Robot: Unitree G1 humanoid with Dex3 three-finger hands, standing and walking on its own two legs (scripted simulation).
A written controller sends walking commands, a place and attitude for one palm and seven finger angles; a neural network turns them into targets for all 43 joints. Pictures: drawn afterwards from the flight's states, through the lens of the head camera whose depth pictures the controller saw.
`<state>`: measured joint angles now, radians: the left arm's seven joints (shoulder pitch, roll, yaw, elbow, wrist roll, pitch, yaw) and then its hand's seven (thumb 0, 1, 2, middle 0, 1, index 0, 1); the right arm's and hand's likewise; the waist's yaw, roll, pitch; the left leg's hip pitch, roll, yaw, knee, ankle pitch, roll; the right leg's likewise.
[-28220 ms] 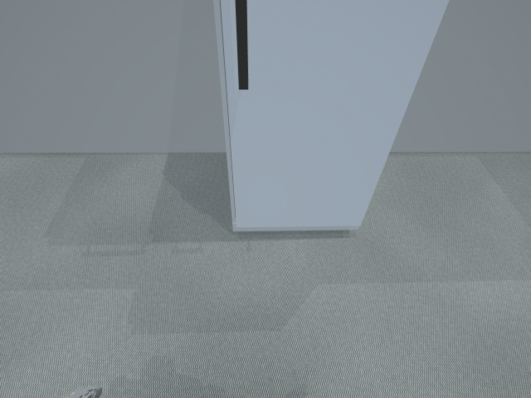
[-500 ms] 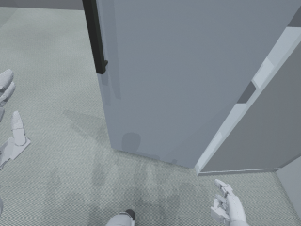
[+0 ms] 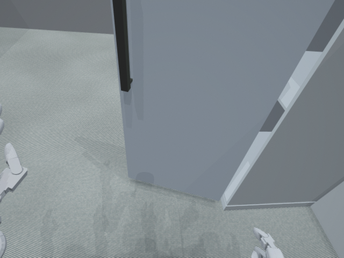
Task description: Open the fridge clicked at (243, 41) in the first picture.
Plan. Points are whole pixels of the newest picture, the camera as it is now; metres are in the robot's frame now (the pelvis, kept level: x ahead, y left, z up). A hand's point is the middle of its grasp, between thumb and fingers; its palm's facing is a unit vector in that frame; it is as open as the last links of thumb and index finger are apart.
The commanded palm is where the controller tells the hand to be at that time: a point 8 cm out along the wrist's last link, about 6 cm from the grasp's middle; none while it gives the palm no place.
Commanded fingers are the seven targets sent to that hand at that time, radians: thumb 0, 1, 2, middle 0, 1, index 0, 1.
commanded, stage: stop stepping back and stand still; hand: left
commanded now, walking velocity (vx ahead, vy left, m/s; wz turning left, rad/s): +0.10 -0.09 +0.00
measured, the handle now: (124, 25) +0.66 +0.20 +0.24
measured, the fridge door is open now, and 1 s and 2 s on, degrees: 72 72 72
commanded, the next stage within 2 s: let the arm hang, fingers relaxed in 0.20 s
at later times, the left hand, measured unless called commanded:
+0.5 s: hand (84, 248) +0.17 +0.22 -0.11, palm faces +0.00 -0.95 -0.32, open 7.4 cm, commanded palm none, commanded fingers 0.00 0.90 0.90 -0.20 -0.30 -0.20 -0.30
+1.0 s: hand out of the picture +0.04 +0.26 -0.15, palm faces +0.02 -0.93 -0.36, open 7.4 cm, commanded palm none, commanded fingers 0.00 0.90 0.90 -0.20 -0.30 -0.20 -0.30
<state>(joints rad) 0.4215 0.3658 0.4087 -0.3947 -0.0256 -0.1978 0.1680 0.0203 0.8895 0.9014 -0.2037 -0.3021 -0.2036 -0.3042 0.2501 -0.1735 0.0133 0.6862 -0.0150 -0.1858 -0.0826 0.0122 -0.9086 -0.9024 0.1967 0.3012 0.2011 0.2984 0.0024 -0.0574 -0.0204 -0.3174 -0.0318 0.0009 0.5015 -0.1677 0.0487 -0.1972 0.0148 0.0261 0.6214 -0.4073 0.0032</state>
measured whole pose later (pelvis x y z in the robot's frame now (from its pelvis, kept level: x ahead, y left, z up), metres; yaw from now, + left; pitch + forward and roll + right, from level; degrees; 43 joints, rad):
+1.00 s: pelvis +0.02 +0.00 +0.01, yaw +2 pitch -1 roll +0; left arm 0.18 0.34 0.02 1.15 0.01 0.00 0.00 0.01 0.91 0.90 -0.20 -0.30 -0.20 -0.30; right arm 0.17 -0.29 -0.02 1.12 -0.02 0.00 -0.01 0.00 -0.91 -0.90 0.20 0.30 0.20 0.30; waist 0.00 0.02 0.04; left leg -0.22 -0.04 -0.02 0.40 -0.17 0.03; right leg -0.14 0.01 0.02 0.39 -0.24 0.00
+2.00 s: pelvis +0.06 -0.02 +0.01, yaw +1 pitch -1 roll +0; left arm 0.11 0.33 0.01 1.12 0.01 -0.02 0.01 0.01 0.90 0.90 -0.20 -0.30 -0.20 -0.30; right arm 0.10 -0.32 -0.01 1.12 -0.02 0.00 -0.01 0.00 -0.91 -0.90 0.20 0.30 0.20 0.30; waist -0.01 0.00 0.04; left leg -0.12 -0.01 -0.01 0.33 -0.19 0.00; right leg -0.03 0.04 0.04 0.30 -0.25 -0.03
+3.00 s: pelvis +0.05 -0.02 +0.01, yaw +1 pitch -1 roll +0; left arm 0.10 0.34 0.00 1.12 0.01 -0.02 0.00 0.01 0.90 0.90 -0.20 -0.30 -0.20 -0.30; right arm 0.10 -0.33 0.00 1.13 -0.02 -0.01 -0.01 0.00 -0.91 -0.90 0.20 0.30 0.20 0.30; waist -0.01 -0.01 0.05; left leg -0.12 -0.01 -0.01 0.31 -0.17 0.00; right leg -0.03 0.04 0.04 0.29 -0.23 -0.03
